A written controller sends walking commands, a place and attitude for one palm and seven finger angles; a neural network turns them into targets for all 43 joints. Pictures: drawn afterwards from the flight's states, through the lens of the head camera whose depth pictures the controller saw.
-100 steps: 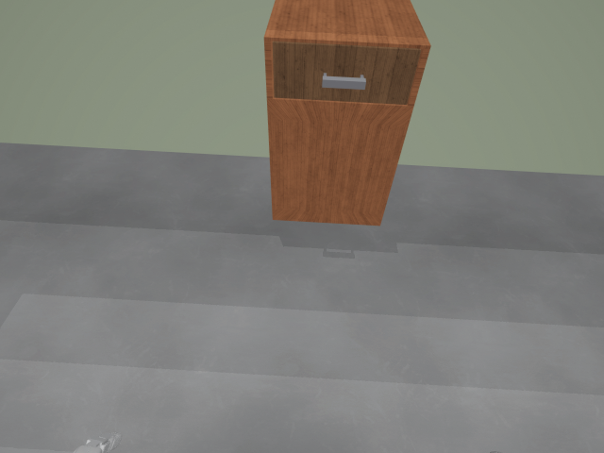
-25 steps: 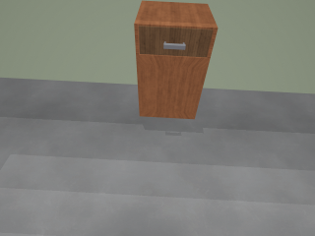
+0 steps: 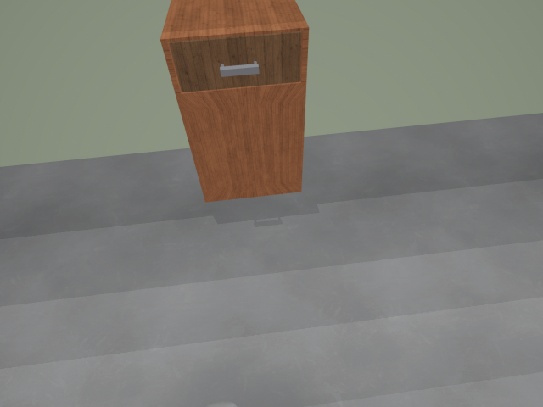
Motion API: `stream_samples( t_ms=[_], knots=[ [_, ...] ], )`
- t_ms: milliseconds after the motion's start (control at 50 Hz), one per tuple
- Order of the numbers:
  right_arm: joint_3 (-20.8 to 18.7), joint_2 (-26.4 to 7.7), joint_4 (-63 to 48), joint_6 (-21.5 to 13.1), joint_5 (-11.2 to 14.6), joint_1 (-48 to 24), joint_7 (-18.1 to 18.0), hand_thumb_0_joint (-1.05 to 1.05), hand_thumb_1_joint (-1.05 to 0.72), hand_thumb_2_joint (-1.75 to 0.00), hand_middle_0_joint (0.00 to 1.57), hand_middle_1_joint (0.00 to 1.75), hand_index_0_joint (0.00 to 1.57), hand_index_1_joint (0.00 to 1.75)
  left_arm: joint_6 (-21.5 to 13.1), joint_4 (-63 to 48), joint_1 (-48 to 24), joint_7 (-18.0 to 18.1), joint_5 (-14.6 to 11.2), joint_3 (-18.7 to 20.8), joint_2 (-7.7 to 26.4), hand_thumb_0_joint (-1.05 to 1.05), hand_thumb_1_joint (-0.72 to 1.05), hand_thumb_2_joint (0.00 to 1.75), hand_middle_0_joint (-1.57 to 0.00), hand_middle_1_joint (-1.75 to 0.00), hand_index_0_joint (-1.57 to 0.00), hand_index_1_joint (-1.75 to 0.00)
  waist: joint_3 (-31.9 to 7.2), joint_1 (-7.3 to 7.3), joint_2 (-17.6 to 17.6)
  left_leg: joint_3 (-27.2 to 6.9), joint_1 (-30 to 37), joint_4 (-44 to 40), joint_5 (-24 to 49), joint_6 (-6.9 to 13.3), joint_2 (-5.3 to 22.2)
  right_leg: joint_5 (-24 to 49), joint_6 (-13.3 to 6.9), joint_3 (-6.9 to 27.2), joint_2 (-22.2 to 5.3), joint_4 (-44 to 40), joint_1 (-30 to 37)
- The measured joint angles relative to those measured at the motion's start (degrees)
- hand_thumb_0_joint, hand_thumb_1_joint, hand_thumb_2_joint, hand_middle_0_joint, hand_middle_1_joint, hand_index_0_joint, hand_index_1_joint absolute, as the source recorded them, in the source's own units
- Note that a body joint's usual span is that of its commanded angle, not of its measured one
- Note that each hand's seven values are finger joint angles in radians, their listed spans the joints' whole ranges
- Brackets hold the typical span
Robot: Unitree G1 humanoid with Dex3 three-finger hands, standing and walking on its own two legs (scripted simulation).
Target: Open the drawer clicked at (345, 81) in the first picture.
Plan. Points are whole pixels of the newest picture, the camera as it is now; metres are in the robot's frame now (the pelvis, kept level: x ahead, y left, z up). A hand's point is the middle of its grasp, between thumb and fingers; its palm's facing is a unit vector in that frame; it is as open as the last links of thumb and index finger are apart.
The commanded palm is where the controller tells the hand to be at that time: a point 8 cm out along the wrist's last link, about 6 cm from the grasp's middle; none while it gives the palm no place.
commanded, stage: walk to a spot facing it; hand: left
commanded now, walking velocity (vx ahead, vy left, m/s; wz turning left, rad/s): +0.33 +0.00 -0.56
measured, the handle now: (239, 67) +1.16 +0.24 -0.06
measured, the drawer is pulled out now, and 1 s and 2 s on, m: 0.00 0.00 0.00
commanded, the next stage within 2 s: none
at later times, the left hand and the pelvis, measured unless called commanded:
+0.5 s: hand out of the picture +0.13 +0.24 -0.18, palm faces -0.11 -0.98 -0.17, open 7.4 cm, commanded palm none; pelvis +0.17 +0.06 +0.00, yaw -14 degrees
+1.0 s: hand (236, 233) +0.52 +0.15 -0.17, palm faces -0.54 -0.83 -0.14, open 7.4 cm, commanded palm none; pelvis +0.34 +0.06 +0.00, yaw -33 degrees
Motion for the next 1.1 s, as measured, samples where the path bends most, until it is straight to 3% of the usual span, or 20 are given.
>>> stream_samples(
  t_ms=[40,120,260,400,480,500,540,580,660,780,920,1040,1080,1100],
  knots=[
    [-0.24,0.21,-0.14,-0.51,-0.15,0.04,0.48,0.01,-0.91,-0.90,0.20,0.30,0.20,0.30,-0.69,0.40,2.12,0.21,-0.19,-0.07,-0.87,0.00,0.91,0.90,-0.20,-0.30,-0.20,-0.30,-0.29,0.25,-0.42,-0.69,-3.65,4.60,5.03,-0.16,-0.28,2.10,-0.24,1.20,0.68,-4.84,2.23],
    [-0.88,0.29,-1.60,-1.98,-0.36,-0.61,0.64,0.01,-0.91,-0.90,0.20,0.30,0.20,0.30,-1.98,1.91,5.39,0.06,-0.39,-0.37,-2.42,0.00,0.91,0.90,-0.20,-0.30,-0.20,-0.30,-0.57,-0.47,-0.91,-1.53,-8.60,5.88,13.22,-1.19,0.40,5.81,-0.47,3.79,1.63,-13.14,6.05],
    [-1.53,0.54,-2.36,-2.44,-0.41,-1.81,0.24,0.01,-0.91,-0.90,0.20,0.30,0.20,0.30,-3.43,3.43,7.61,0.55,-0.08,-0.12,-3.85,0.00,0.91,0.90,-0.20,-0.30,-0.20,-0.30,-1.20,-0.33,-0.48,-2.93,-12.18,2.76,16.47,-2.52,1.69,5.88,-0.09,7.18,3.05,-18.34,10.54],
    [-0.92,2.41,-3.42,-2.81,0.07,-4.39,0.53,0.01,-0.91,-0.90,0.20,0.30,0.20,0.30,-3.65,4.05,7.91,1.43,0.54,0.28,-3.33,0.00,0.91,0.90,-0.20,-0.30,-0.20,-0.30,-1.82,1.39,-1.32,-1.47,-9.15,-9.44,12.40,-1.88,0.70,1.59,1.65,11.14,2.51,-18.52,14.99],
    [0.09,4.07,-5.69,-5.03,0.49,-5.71,0.43,0.01,-0.91,-0.90,0.20,0.30,0.20,0.30,-3.01,4.32,7.89,1.42,0.35,1.14,-1.95,0.00,0.91,0.90,-0.20,-0.30,-0.20,-0.30,-1.63,1.37,-3.11,-0.41,-1.62,-22.89,12.73,-0.31,-1.23,-4.94,3.39,14.03,1.56,-11.43,15.06],
    [0.32,4.45,-6.16,-6.01,0.28,-6.02,0.15,0.01,-0.91,-0.90,0.20,0.30,0.20,0.30,-2.68,4.55,7.44,1.21,-0.01,1.59,-1.54,0.00,0.91,0.90,-0.20,-0.30,-0.20,-0.30,-1.28,0.86,-3.50,0.31,-0.97,-22.86,14.79,0.68,-1.31,-7.27,3.22,13.71,1.74,-4.57,12.63],
    [0.88,5.33,-6.66,-6.87,0.08,-5.85,-0.23,0.01,-0.91,-0.90,0.20,0.30,0.20,0.30,-1.63,5.03,5.37,0.82,-0.38,2.33,-0.37,0.00,0.91,0.90,-0.20,-0.30,-0.20,-0.30,-0.26,0.53,-4.71,3.04,0.36,-19.52,11.76,3.12,-1.17,-8.98,2.93,10.89,1.33,14.09,5.25],
    [1.11,5.98,-6.41,-6.98,-0.01,-4.00,-0.56,0.01,-0.90,-0.90,0.20,0.30,0.20,0.30,-0.92,4.71,3.28,0.41,-0.06,3.07,0.91,0.01,0.91,0.90,-0.20,-0.30,-0.20,-0.30,-0.33,0.01,-5.23,5.29,3.79,-20.98,9.57,4.34,-0.93,-5.79,2.96,6.88,0.15,27.38,-1.89],
    [0.41,6.27,-3.79,-7.22,0.34,1.35,-1.79,0.00,-0.91,-0.90,0.20,0.30,0.20,0.30,-0.01,1.62,-1.43,-0.47,0.60,4.36,2.90,0.01,0.91,0.90,-0.20,-0.30,-0.20,-0.30,-0.83,-0.50,-5.27,8.47,10.62,-28.34,10.29,4.61,-1.29,3.86,3.86,1.98,-3.03,35.44,-12.76],
    [-0.29,4.15,0.21,-7.18,0.63,8.15,-2.73,0.00,-0.93,-0.90,0.20,0.30,0.20,0.30,1.09,-1.67,-5.95,-0.65,0.81,5.00,3.09,0.00,0.92,0.90,-0.19,-0.30,-0.19,-0.30,-1.12,-1.85,-4.86,13.23,17.21,-34.55,9.09,5.48,-2.75,11.99,5.47,1.90,-5.41,35.41,-22.29],
    [0.75,5.35,3.13,-6.00,0.18,13.05,-2.90,0.01,-0.92,-0.90,0.20,0.30,0.20,0.30,2.59,-1.84,-10.13,-0.86,0.47,3.69,0.83,0.00,0.92,0.90,-0.19,-0.30,-0.19,-0.30,1.45,-4.05,-3.97,17.22,21.62,-34.76,4.62,5.16,-2.59,11.70,5.75,-2.11,-5.05,23.72,-21.00],
    [0.79,6.90,3.68,-4.56,-0.12,13.88,-2.35,0.01,-0.91,-0.90,0.20,0.30,0.20,0.30,2.51,-2.30,-12.99,-0.91,0.37,1.95,-1.94,0.00,0.91,0.90,-0.20,-0.30,-0.19,-0.30,4.12,-5.61,-3.07,21.32,22.95,-29.49,-1.48,3.78,-0.91,5.18,3.48,-7.23,-2.49,9.63,-13.79],
    [0.60,7.17,3.60,-3.99,0.11,14.14,-2.01,0.01,-0.91,-0.90,0.20,0.30,0.20,0.30,1.51,-2.78,-13.14,-0.91,0.48,1.47,-2.46,0.00,0.91,0.90,-0.20,-0.30,-0.19,-0.30,4.43,-5.56,-2.80,22.21,21.44,-22.37,-3.55,2.94,0.91,5.03,2.26,-8.20,-1.23,4.21,-9.45],
    [0.57,7.42,3.40,-3.56,0.48,14.39,-1.72,0.01,-0.91,-0.90,0.20,0.30,0.20,0.30,0.60,-3.11,-12.94,-0.90,0.57,1.25,-2.37,0.00,0.91,0.90,-0.20,-0.30,-0.20,-0.30,4.23,-5.32,-3.17,21.67,18.77,-14.98,-3.49,2.22,2.19,5.89,0.09,-7.90,-0.93,1.46,-7.21]
  ],
)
